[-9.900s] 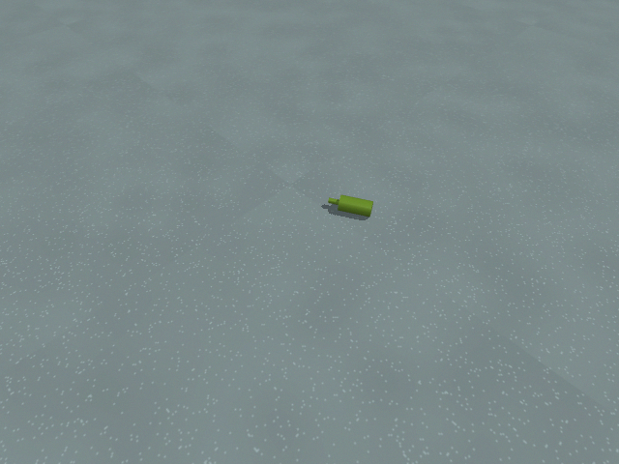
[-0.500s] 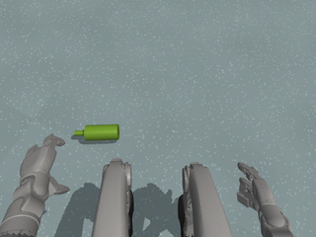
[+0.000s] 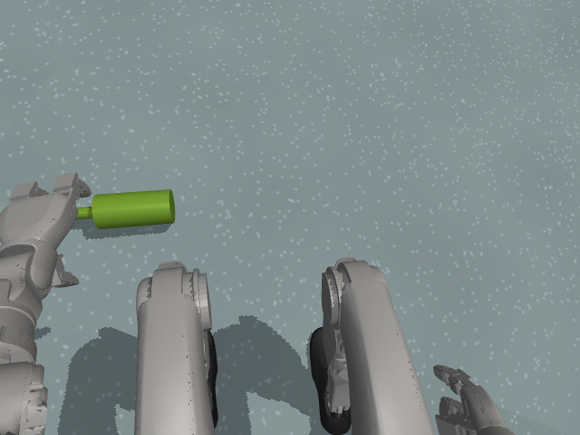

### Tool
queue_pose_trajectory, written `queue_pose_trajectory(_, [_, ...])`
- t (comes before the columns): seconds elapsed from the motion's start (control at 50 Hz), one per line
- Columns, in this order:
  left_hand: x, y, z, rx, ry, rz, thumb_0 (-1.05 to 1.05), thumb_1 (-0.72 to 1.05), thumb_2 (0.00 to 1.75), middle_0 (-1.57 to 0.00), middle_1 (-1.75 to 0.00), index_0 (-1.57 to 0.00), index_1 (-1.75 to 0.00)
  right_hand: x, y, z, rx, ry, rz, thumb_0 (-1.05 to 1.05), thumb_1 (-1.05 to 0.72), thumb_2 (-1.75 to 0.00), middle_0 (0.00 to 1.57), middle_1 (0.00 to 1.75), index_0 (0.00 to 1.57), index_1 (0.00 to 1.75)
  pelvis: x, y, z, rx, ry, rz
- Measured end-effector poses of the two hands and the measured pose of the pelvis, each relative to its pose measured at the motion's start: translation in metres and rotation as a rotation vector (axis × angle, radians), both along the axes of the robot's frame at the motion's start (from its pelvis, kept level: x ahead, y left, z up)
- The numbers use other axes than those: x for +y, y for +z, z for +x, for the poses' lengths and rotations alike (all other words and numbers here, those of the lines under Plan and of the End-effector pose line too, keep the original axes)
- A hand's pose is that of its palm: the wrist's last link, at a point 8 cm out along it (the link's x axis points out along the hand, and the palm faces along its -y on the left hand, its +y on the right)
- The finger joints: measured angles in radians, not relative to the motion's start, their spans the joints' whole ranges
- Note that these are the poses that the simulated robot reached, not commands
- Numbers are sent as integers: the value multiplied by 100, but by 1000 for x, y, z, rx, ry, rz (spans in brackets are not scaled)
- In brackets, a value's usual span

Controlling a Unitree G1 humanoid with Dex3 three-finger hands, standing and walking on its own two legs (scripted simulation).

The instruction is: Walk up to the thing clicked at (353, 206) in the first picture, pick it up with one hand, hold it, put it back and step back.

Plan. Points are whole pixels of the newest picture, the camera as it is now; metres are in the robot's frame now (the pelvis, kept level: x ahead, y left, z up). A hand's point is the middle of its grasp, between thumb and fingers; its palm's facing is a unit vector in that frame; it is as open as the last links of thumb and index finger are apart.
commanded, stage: rise first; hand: left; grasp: from above
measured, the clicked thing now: (123, 210) +0.48 +0.31 -0.35
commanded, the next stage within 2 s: none
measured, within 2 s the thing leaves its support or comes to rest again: neither
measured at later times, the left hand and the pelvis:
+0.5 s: hand (80, 228) +0.40 +0.33 -0.20, palm faces -0.47 -0.06 -0.88, open 14.1 cm; pelvis +0.01 +0.00 -0.04, yaw -2 degrees
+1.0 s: hand (90, 223) +0.41 +0.32 -0.22, palm faces -0.45 -0.07 -0.89, open 14.0 cm; pelvis +0.01 +0.00 -0.06, yaw -3 degrees
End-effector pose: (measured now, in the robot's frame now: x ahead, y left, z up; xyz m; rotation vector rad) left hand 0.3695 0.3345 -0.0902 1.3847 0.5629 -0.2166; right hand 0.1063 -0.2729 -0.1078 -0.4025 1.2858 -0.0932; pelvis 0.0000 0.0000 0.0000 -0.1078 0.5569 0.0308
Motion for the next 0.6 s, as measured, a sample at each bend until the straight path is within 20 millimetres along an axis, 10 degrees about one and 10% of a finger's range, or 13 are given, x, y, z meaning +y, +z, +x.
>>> queue_pose_trajectory(0.6, [-6, -60, 40, -21, -124, 79, 0, -53, 101, -8, -101, -9, -100, 8, -45, 1, 88, 40, 7, 0, -91, -90, 20, 30, 21, 30, 1, -44, 10, 4, -26, -15])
